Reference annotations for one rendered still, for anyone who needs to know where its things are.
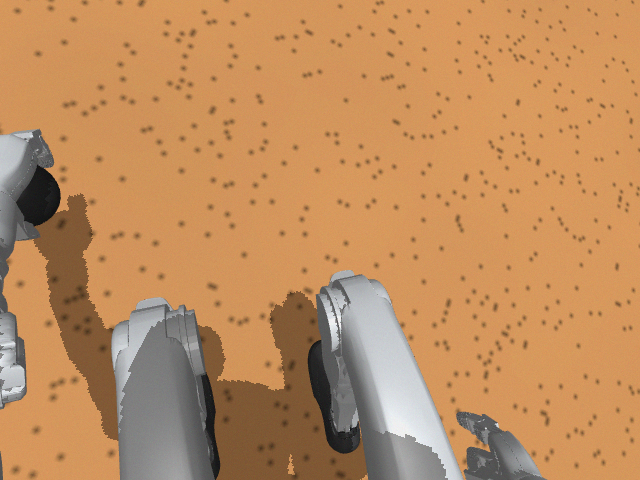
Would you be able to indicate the left robot arm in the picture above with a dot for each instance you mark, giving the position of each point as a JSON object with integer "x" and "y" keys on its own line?
{"x": 13, "y": 384}

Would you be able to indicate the right robot hand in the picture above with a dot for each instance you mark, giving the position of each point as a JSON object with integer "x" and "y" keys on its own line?
{"x": 507, "y": 459}

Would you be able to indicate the right robot foot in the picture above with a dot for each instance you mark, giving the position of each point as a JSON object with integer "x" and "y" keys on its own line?
{"x": 339, "y": 441}

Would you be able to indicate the left robot foot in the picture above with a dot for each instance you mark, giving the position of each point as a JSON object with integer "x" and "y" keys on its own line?
{"x": 209, "y": 430}

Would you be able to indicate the ball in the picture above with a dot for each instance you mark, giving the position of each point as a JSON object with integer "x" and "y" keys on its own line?
{"x": 40, "y": 199}

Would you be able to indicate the left robot hand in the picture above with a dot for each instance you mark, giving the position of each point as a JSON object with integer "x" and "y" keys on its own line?
{"x": 20, "y": 153}

